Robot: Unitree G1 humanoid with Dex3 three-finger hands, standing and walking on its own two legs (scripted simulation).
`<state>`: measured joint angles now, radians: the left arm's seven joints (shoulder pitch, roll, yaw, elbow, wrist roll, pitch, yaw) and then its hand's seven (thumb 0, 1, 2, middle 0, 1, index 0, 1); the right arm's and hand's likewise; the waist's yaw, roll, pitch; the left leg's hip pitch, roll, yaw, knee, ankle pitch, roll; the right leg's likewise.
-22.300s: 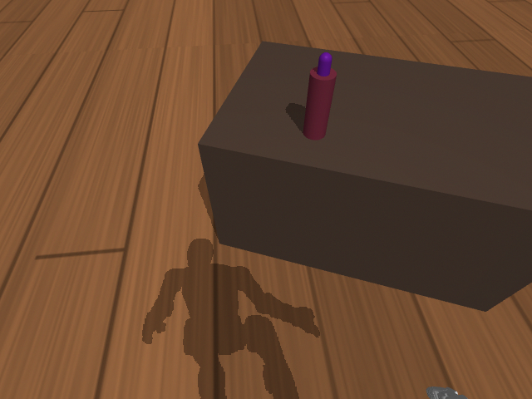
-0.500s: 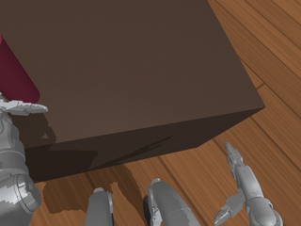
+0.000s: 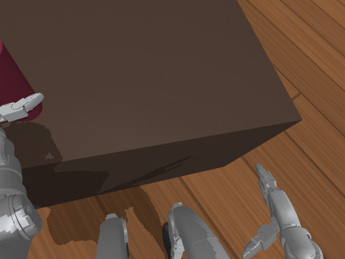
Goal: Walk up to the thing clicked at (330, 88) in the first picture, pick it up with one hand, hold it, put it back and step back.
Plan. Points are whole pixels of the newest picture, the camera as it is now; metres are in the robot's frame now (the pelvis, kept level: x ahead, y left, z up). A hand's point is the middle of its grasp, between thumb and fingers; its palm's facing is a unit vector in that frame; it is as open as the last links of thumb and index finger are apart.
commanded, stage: close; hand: left
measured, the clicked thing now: out of the picture +0.49 +0.27 +0.07
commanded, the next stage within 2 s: settle in 0.14 s
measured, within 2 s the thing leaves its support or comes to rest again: leaves its support in 0.60 s
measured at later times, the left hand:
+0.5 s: hand (23, 99) +0.47 +0.25 +0.02, palm faces +0.30 -0.95 +0.00, open 9.7 cm
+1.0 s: hand (15, 86) +0.47 +0.24 +0.07, palm faces +0.30 -0.96 -0.01, open 9.9 cm
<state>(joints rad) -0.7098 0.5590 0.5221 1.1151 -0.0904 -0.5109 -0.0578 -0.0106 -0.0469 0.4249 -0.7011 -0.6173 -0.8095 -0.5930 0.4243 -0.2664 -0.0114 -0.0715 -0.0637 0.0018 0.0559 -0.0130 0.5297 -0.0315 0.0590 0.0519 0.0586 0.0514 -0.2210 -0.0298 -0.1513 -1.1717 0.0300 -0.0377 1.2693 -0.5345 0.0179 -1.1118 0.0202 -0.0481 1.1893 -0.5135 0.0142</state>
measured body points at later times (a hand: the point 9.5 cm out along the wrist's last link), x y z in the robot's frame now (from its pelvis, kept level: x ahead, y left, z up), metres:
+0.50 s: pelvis +0.00 +0.00 +0.00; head +0.13 +0.05 +0.43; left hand +0.45 +0.30 +0.02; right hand +0.16 -0.25 +0.02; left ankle +0.03 +0.10 -0.63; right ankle +0.02 -0.14 -0.63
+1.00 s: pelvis +0.01 +0.00 +0.03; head +0.11 +0.03 +0.47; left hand +0.45 +0.29 +0.07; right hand +0.16 -0.26 +0.02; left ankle +0.03 +0.10 -0.63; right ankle +0.02 -0.14 -0.63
